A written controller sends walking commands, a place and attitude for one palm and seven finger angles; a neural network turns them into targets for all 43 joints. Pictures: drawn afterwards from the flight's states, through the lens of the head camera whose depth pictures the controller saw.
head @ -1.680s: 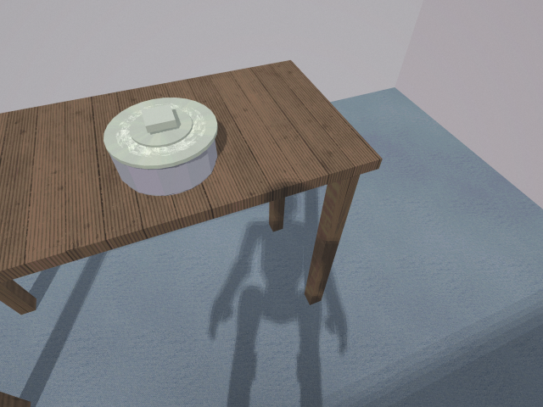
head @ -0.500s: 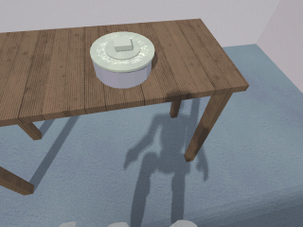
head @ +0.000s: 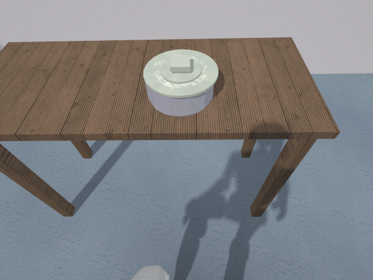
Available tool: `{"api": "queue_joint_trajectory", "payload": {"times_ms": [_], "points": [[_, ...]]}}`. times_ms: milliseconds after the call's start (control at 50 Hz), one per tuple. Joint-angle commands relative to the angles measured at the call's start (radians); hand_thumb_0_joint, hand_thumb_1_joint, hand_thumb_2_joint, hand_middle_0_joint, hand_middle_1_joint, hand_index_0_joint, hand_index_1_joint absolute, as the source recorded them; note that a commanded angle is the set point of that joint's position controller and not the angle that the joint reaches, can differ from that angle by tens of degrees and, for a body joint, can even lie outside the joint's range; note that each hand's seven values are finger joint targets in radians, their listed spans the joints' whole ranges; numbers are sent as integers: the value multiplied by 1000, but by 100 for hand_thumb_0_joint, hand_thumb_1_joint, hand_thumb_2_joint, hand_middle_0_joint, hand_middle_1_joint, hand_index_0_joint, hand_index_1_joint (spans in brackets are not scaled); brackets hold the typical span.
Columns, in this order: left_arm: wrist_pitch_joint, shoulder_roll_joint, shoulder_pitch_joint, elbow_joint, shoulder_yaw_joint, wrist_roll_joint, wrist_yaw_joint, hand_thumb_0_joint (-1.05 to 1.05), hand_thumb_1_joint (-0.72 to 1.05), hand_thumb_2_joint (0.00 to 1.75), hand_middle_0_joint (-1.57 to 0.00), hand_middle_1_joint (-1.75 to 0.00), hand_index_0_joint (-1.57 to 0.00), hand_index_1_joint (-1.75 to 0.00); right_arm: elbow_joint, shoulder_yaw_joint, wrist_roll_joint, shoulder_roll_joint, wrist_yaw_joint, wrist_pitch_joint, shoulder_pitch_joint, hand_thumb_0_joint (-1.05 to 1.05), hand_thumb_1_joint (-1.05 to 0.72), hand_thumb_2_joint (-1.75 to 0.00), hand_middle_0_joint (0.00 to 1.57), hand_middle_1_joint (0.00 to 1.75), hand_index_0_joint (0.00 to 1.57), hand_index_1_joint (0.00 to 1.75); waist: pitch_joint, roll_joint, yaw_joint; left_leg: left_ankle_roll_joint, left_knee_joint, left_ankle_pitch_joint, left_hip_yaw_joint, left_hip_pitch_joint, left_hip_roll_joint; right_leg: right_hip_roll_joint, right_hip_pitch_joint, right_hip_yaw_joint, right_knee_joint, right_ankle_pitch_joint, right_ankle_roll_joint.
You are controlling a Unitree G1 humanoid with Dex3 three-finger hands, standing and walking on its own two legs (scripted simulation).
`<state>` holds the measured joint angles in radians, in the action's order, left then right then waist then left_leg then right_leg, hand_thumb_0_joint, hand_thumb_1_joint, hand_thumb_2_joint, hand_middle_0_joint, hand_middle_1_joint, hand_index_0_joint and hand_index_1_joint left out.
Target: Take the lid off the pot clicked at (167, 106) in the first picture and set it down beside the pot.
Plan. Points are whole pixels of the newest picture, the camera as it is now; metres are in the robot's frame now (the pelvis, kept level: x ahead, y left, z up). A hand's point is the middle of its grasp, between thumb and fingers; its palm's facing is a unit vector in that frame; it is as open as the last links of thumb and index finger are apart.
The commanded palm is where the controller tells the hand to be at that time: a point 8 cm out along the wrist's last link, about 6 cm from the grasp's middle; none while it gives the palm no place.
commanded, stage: take the last steps up to it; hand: left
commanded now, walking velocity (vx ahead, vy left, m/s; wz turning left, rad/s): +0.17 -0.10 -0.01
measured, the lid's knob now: (180, 63) +0.63 +0.06 +0.10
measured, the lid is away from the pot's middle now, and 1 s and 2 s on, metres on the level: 0.00 0.00 0.00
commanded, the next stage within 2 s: come to a stop and stand still in 0.18 s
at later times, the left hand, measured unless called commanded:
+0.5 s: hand (133, 279) +0.14 +0.15 -0.18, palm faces +0.02 -0.98 -0.21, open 7.3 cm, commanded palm none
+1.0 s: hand out of the picture +0.11 +0.22 -0.18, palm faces -0.01 -0.97 -0.25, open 7.4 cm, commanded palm none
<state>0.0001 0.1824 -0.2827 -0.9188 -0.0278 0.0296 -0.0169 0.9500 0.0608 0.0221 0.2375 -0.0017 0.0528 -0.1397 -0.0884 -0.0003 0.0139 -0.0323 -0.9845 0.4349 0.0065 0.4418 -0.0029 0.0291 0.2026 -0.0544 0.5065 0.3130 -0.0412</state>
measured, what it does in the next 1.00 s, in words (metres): steps on the spot: left foot, then right foot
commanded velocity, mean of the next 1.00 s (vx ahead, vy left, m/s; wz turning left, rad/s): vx -0.01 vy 0.01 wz -0.01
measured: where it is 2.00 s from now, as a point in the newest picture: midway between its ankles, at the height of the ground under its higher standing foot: outside the picture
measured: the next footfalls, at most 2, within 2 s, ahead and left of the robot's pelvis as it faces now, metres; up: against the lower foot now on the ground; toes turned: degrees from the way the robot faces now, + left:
left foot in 0.14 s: +0.04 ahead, +0.14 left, +0.00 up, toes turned +3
right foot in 0.42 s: +0.14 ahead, -0.13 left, +0.00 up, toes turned -2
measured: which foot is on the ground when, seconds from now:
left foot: up 0.00-0.12, down 0.14-0.42, up 0.44-0.72, down 0.74-1.00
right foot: down 0.00-0.14, up 0.16-0.40, down 0.42-1.00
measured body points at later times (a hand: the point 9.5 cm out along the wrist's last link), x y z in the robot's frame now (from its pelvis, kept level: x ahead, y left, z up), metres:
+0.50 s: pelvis +0.08 -0.03 -0.02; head +0.12 -0.03 +0.43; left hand +0.14 +0.20 -0.17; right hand +0.09 -0.28 -0.17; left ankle +0.01 +0.12 -0.72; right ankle +0.12 -0.15 -0.74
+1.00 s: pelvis +0.07 +0.03 -0.01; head +0.06 +0.03 +0.44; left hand +0.11 +0.27 -0.16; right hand +0.15 -0.20 -0.15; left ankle +0.08 +0.08 -0.74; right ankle +0.10 -0.13 -0.74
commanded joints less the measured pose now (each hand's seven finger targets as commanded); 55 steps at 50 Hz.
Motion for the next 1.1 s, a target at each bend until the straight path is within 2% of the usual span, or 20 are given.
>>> {"api": "queue_joint_trajectory", "payload": {"times_ms": [0,60,80,120,140,220,280,360,380,400,460,520,600,660,680,720,780,840,920,1080], "points": [[-23,182,-93,3,-42,3,-8,0,90,90,-20,-30,-20,-30,-65,-4,-8,12,6,-47,47,0,-90,-90,20,30,20,30,72,-197,37,17,225,-6,49,-52,6,217,-68,233,-201,-240,-140],[-20,164,-59,-22,-39,-10,-4,0,90,90,-20,-30,-20,-30,1,-14,-8,11,-7,-76,-83,0,-90,-90,20,30,20,30,93,-153,-28,30,548,-185,84,-309,14,140,15,150,-98,-172,-72],[-19,132,-68,-26,-32,-13,1,0,90,90,-20,-30,-20,-30,28,-8,-7,54,-14,-88,-139,0,-90,-90,20,30,20,30,115,-41,-50,57,613,-203,2,-452,-55,102,104,109,18,-134,-37],[-22,80,-57,14,-18,-9,16,0,90,90,-20,-30,-20,-30,33,29,7,213,-23,-74,-248,0,-90,-90,20,30,20,30,72,240,-100,249,722,-238,-450,-548,-417,-18,429,-23,375,295,31],[-13,105,13,30,-27,0,14,0,90,90,-20,-30,-20,-30,47,26,12,186,-35,-73,-278,0,-90,-90,20,30,20,30,27,199,-120,277,731,-338,-468,-488,-417,1,479,38,509,293,36],[-9,92,-16,-5,-42,-11,35,0,90,90,-20,-30,-20,-30,13,-2,6,100,-42,-101,-143,0,-90,-90,20,30,20,30,27,131,-23,216,716,-532,-211,-322,-311,70,393,93,572,122,46],[-3,57,-23,-8,-34,-13,41,0,90,90,-20,-30,-20,-30,17,0,6,94,-40,-103,-126,0,-90,-90,20,30,20,30,47,170,-12,176,692,-557,-79,-266,-240,62,253,16,337,76,59],[-24,92,-146,-65,-37,-16,20,0,90,90,-20,-30,-20,-30,42,-3,-4,77,-39,-81,-129,0,-90,-90,20,30,20,30,109,39,37,68,445,-454,-6,-189,-128,35,-75,-2,-36,-277,68],[-33,167,-157,-74,-47,-9,4,0,90,90,-20,-30,-20,-30,41,-10,-14,30,-36,-78,-162,0,-90,-90,20,30,20,30,138,-139,25,23,353,-208,31,-71,-52,179,-173,214,-40,-571,9],[-33,224,-154,-64,-49,-11,0,0,90,90,-20,-30,-20,-30,35,-9,-22,11,-35,-65,-184,0,-90,-90,20,30,20,30,155,-197,19,2,297,64,59,-60,-11,323,-170,302,-99,-719,-85],[-19,208,-101,-60,-56,-6,-23,0,90,90,-20,-30,-20,-30,36,6,-25,29,-47,-44,-131,0,-90,-90,20,30,20,30,145,-294,38,7,51,205,-23,7,-17,336,-161,340,-56,-983,-189],[6,210,-28,-20,-69,2,-38,0,90,90,-20,-30,-20,-30,34,11,-23,14,-38,-32,-116,0,-90,-90,20,30,20,30,163,-134,30,10,-16,152,-36,10,-3,330,-111,280,-52,-847,-202],[16,214,76,32,-70,11,-39,0,90,90,-20,-30,-20,-30,4,13,-16,0,-17,-22,-155,0,-90,-90,20,30,20,30,163,-180,-8,13,91,62,-20,-76,-6,297,30,230,-93,-525,-164],[23,200,121,56,-65,2,-31,0,90,90,-20,-30,-20,-30,15,5,-13,-12,-12,-39,-238,0,-90,-90,20,30,20,30,141,-158,-55,16,433,-175,48,-270,24,212,152,173,-47,-258,-69],[0,161,61,17,-33,-15,-70,0,90,90,-20,-30,-20,-30,-43,9,-17,77,-10,-60,-207,0,-90,-90,20,30,20,30,316,182,-74,6,532,-228,56,-307,-69,182,-28,177,100,-370,-45],[27,126,-17,50,-18,-26,-63,0,90,90,-20,-30,-20,-30,-120,16,-4,107,-20,-56,-99,0,-90,-90,20,30,20,30,287,337,2,103,524,-554,-170,-239,-255,67,63,38,217,30,-1],[48,101,45,50,-1,-4,-39,0,90,90,-20,-30,-20,-30,-140,5,2,102,-20,-39,-29,0,-90,-90,20,30,20,30,-51,138,4,149,659,-209,-195,42,-206,-9,143,41,301,125,19],[31,101,-32,42,2,-3,-28,0,90,90,-20,-30,-20,-30,-147,-7,-3,90,-16,-42,-25,0,-90,-90,20,30,20,30,-53,15,32,118,632,-85,-159,17,-164,8,94,55,100,9,10],[9,134,7,63,1,-6,-26,0,90,90,-20,-30,-20,-30,-129,-4,-7,81,-14,-44,-108,0,-90,-90,20,30,20,30,38,-62,-30,77,604,22,-111,-157,-95,49,163,145,-25,39,-24],[-3,95,-68,16,14,-5,-25,0,90,90,-20,-30,-20,-30,-78,-15,-11,67,-16,-74,-115,0,-90,-90,20,30,20,30,77,25,-11,87,678,-170,-121,-217,-126,41,85,99,-22,-127,0]]}}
